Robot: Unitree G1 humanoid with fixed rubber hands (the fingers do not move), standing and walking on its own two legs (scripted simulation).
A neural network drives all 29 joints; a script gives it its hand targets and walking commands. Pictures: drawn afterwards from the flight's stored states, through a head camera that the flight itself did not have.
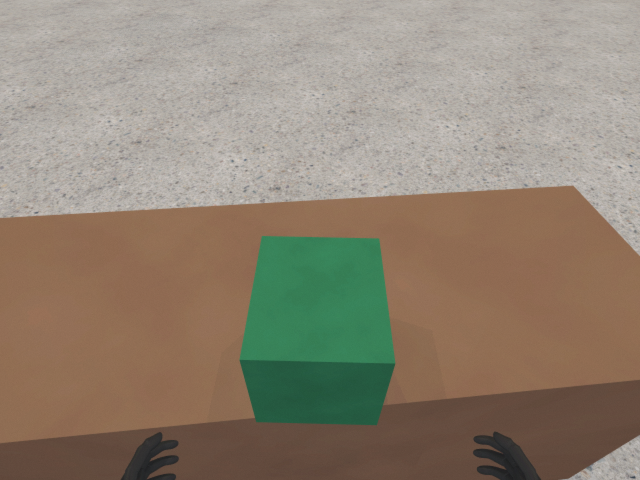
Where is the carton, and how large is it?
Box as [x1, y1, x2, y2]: [239, 236, 394, 424]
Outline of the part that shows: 262,236 239,359 256,421 376,424 394,366 394,356 378,238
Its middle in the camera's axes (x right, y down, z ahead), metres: +0.00 +0.13 +0.59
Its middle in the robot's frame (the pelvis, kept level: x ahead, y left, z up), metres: +0.37 +0.00 -0.04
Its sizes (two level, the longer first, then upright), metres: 0.208 0.181 0.188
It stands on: a pedestal, 0.65 m high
